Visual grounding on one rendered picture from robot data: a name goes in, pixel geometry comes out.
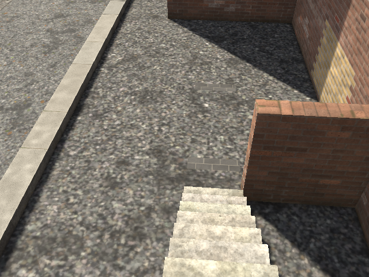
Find stairs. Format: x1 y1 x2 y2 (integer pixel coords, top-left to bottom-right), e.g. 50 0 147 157
163 186 279 277

